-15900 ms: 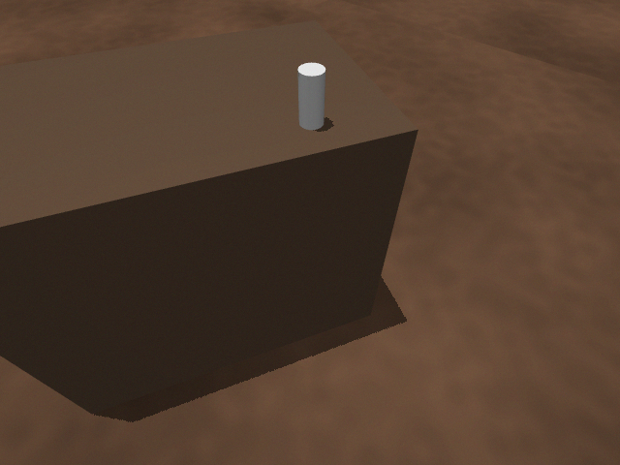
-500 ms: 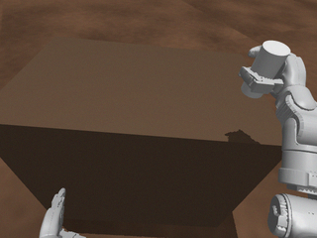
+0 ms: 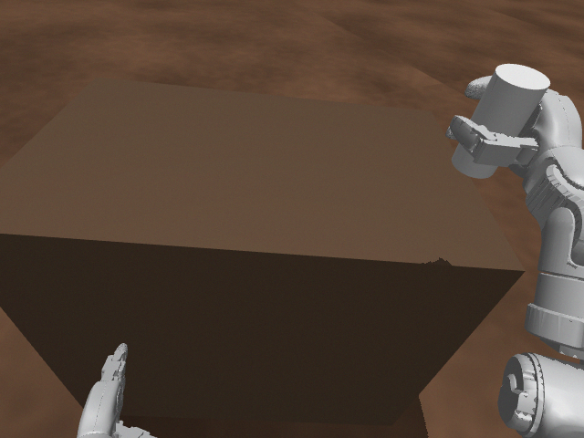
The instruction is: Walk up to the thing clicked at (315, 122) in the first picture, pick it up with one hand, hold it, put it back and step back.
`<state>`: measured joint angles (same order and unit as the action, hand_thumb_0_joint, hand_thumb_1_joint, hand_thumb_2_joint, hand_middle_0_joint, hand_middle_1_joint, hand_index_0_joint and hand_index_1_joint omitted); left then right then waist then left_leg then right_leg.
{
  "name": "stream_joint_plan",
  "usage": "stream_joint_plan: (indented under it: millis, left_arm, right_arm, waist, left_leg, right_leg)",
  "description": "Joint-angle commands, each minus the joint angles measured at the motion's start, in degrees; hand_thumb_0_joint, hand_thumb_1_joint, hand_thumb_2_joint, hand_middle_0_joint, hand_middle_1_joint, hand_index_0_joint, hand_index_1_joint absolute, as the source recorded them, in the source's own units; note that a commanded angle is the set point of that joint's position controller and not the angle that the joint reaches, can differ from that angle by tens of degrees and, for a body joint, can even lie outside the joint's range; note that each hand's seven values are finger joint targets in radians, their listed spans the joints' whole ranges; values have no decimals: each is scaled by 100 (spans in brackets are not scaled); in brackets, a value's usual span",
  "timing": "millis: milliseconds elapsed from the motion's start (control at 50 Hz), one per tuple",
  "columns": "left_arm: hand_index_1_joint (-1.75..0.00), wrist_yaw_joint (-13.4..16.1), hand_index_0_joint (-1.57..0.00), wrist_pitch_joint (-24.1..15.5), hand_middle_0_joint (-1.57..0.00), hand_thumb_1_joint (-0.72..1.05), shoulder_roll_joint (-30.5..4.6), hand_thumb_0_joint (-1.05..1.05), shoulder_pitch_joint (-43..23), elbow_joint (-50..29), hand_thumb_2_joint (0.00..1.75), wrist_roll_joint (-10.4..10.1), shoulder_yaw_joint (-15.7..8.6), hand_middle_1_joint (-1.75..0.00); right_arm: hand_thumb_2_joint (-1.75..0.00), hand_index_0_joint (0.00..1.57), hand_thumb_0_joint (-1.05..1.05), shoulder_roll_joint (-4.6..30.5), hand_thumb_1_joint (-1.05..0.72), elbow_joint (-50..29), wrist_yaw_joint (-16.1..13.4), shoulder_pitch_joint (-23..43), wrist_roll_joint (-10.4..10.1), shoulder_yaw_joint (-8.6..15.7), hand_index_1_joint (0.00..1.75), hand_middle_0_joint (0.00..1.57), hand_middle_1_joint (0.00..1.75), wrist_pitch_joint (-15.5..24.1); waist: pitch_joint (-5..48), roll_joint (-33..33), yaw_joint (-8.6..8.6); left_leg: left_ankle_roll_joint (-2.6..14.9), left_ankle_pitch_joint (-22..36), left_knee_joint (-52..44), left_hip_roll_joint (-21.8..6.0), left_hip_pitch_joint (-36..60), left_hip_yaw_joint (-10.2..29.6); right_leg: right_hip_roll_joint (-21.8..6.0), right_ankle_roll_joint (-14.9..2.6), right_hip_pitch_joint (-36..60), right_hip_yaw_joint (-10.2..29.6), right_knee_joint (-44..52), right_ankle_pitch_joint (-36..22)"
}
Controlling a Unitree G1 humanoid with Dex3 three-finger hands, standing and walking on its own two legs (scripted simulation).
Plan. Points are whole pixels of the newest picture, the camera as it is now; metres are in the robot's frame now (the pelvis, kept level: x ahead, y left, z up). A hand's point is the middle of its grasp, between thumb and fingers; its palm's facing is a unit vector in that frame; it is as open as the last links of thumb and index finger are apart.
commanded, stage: lift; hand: right
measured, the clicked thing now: (494, 125) +0.36 -0.19 +0.30
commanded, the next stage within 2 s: hold in 0.10 s
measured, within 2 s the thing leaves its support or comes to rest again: neither
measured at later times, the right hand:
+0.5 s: hand (498, 118) +0.35 -0.17 +0.32, palm faces +0.10 +0.99 -0.03, open 6.9 cm
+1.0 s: hand (505, 125) +0.34 -0.18 +0.32, palm faces +0.14 +0.99 -0.03, open 6.9 cm
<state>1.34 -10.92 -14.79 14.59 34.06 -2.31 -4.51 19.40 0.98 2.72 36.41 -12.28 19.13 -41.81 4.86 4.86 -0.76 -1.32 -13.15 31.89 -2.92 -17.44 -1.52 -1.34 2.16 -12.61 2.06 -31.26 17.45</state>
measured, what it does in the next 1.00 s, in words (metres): stands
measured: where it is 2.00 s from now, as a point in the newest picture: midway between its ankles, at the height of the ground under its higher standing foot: outside the picture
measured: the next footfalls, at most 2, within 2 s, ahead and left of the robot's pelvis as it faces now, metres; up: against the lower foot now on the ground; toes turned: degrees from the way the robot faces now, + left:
none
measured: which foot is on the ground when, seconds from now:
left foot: down 0.00-1.00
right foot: down 0.00-1.00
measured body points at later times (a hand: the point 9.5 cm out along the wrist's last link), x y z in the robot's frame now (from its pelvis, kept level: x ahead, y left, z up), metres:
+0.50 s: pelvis +0.00 +0.00 +0.00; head -0.04 +0.04 +0.45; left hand +0.18 +0.24 -0.07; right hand +0.34 -0.23 +0.32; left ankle +0.04 +0.13 -0.73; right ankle -0.01 -0.15 -0.73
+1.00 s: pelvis +0.00 +0.00 +0.00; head -0.05 +0.04 +0.45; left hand +0.17 +0.25 -0.07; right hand +0.32 -0.23 +0.32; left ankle +0.04 +0.13 -0.73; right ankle -0.01 -0.15 -0.73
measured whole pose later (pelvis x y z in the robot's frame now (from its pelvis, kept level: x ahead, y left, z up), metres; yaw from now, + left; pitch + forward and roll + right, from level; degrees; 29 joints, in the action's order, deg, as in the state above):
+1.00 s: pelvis +0.00 +0.00 +0.00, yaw +0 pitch -2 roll +0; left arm 0.7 -13.3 -15.3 14.1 36.5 -2.5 -3.1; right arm 20.1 -7.2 2.1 35.6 -13.8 20.6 -50.6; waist 5.7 5.4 -0.9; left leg -1.5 -12.8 31.7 -3.2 -16.9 -1.8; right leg -1.1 1.9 -12.5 2.3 -31.6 17.3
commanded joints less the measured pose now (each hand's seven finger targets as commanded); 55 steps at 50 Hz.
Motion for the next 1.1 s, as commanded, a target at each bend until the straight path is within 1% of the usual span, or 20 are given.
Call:
stream_joint_plan:
  millis: [0,20,80,120,200,240,280,360,380,400,460,520,620,660,860,900,920,980,1040,1080]
  left_arm:
    - [-5,7,-4,-422,-4,-55,-661,0,-678,-1018,5,-41,-222,-4]
    - [-5,-27,-4,-407,-4,-55,-478,0,-613,-939,5,-37,-49,-4]
    - [-5,11,-4,-446,-4,-55,-747,0,-712,-957,5,-53,-347,-5]
    - [-5,-27,-4,-446,-4,-56,-643,0,-641,-874,5,-46,-171,-4]
    - [-5,-24,-4,-463,-4,-55,-578,0,-733,-867,5,-65,-89,-5]
    - [-5,-6,-4,-498,-5,-55,-748,0,-836,-854,5,-58,-228,-5]
    - [-5,-43,-5,-530,-5,-55,-621,0,-995,-853,4,-63,-82,-5]
    - [-5,-30,-5,-587,-5,-55,-606,0,-858,-818,5,-58,-82,-5]
    - [-5,-26,-5,-584,-5,-55,-671,0,-935,-905,5,-61,-90,-5]
    - [-5,-36,-5,-572,-5,-55,-552,0,-845,-701,5,-54,2,-5]
    - [-5,-44,-4,-574,-5,-55,-737,0,-903,-915,5,-57,-190,-5]
    - [-5,-67,-4,-520,-5,-56,-559,0,-652,-687,5,-62,-46,-5]
    - [-5,-58,-4,-545,-5,-55,-758,0,-937,-688,5,-78,-151,-5]
    - [-5,-63,-4,-548,-5,-56,-689,0,-935,-651,5,-71,-75,-5]
    - [-5,-36,-5,-584,-5,-55,-636,0,-998,-790,5,-61,-36,-5]
    - [-5,-53,-5,-612,-5,-54,-591,0,-1022,-822,5,-59,26,-5]
    - [-5,-35,-5,-590,-5,-55,-698,0,-916,-666,5,-45,-148,-5]
    - [-5,-42,-5,-642,-5,-55,-544,0,-1040,-870,5,-71,34,-5]
    - [-5,30,-5,-658,-5,-55,-828,0,-936,-695,5,-61,-208,-5]
    - [-5,-7,-5,-703,-5,-55,-671,0,-1296,-876,5,-84,37,-5]
  right_arm:
    - [-131,141,0,1418,-55,-1349,-4,2760,-64,478,145,140,145,321]
    - [-132,141,0,1375,-54,-1735,-1,3065,-78,374,145,140,145,338]
    - [-132,141,0,1430,-54,-1561,-12,2872,-98,475,145,140,145,232]
    - [-132,141,0,1426,-52,-1674,-20,3011,-101,452,145,139,145,206]
    - [-134,142,0,1357,-52,-1681,13,2944,-112,375,146,140,146,94]
    - [-135,142,0,1441,-51,-1441,35,2755,-126,489,147,140,147,17]
    - [-133,141,0,1397,-53,-1878,73,3067,-140,367,146,139,146,4]
    - [-132,140,0,1398,-54,-1859,76,2967,-210,464,144,138,144,-41]
    - [-133,140,0,1612,-54,-1650,71,2795,-192,661,145,139,145,-73]
    - [-133,141,0,1540,-54,-1813,90,2834,-198,579,145,139,145,-89]
    - [-133,140,0,1495,-51,-1615,58,2670,-208,647,145,138,145,-219]
    - [-133,141,0,1412,-52,-2129,66,3151,-200,482,146,139,146,-232]
    - [-133,140,0,1302,-49,-1497,70,2816,-203,426,145,137,145,-487]
    - [-133,139,0,1286,-50,-1869,71,3156,-210,352,145,137,145,-514]
    - [-133,140,0,1629,-46,-1803,-54,2917,-213,720,145,137,145,-378]
    - [-133,141,0,1505,-50,-1952,-55,2839,-225,615,146,138,146,-335]
    - [-134,141,0,1549,-50,-2315,-60,2964,-201,590,146,138,146,-292]
    - [-132,139,0,1330,-50,-2664,-22,3137,-222,344,144,137,144,-248]
    - [-131,136,0,1384,-45,-1880,30,2806,-225,420,142,134,142,-396]
    - [-130,136,0,1325,-45,-1596,88,2598,-255,409,142,133,142,-553]
  waist:
    - [1181,-410,-17]
    - [1259,-341,-14]
    - [1228,-449,45]
    - [1285,-365,4]
    - [1245,-297,-47]
    - [1243,-377,-39]
    - [1313,-204,-70]
    - [1272,-417,-59]
    - [1330,-482,-73]
    - [1242,-375,-99]
    - [1386,-543,-26]
    - [1366,-304,-22]
    - [1088,-421,1]
    - [1135,-321,-19]
    - [1284,-429,-124]
    - [1269,-348,-104]
    - [1365,-213,-93]
    - [1296,-281,-29]
    - [1135,-399,76]
    - [1058,-500,-50]
  left_leg:
    - [27,501,-538,208,582,-342]
    - [28,464,-565,188,581,-322]
    - [15,471,-562,194,512,-326]
    - [32,587,-539,196,535,-334]
    - [54,645,-497,210,548,-361]
    - [41,713,-506,202,597,-367]
    - [37,633,-492,191,608,-359]
    - [34,577,-523,205,649,-366]
    - [15,684,-521,197,698,-365]
    - [11,671,-515,184,681,-361]
    - [-8,884,-502,177,714,-345]
    - [33,959,-476,184,629,-363]
    - [30,786,-519,207,496,-391]
    - [34,666,-542,183,498,-378]
    - [35,487,-532,183,592,-365]
    - [41,467,-542,172,613,-335]
    - [56,516,-521,170,638,-341]
    - [39,241,-573,174,536,-310]
    - [30,287,-583,212,428,-346]
    - [-5,352,-558,212,496,-379]
  right_leg:
    - [260,-251,132,-233,480,-834]
    - [279,-258,153,-240,480,-771]
    - [275,-267,207,-229,471,-773]
    - [271,-248,229,-214,454,-929]
    - [247,-219,219,-171,462,-1056]
    - [246,-225,219,-166,454,-1102]
    - [267,-224,197,-182,442,-1012]
    - [252,-236,184,-170,447,-976]
    - [268,-242,164,-178,418,-1064]
    - [279,-239,118,-202,399,-1047]
    - [286,-261,205,-217,355,-1215]
    - [273,-228,323,-188,358,-1369]
    - [237,-221,248,-143,449,-1212]
    - [265,-230,229,-167,454,-1083]
    - [288,-250,145,-179,450,-899]
    - [300,-255,123,-212,429,-865]
    - [296,-241,158,-200,427,-922]
    - [307,-274,171,-209,439,-657]
    - [257,-255,214,-138,477,-694]
    - [275,-249,60,-134,464,-758]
